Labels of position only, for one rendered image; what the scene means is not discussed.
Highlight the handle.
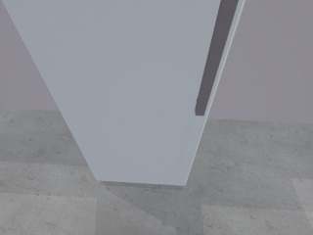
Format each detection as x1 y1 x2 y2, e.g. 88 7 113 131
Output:
195 0 239 117

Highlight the fridge door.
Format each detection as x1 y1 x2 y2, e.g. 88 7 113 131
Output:
2 0 244 186

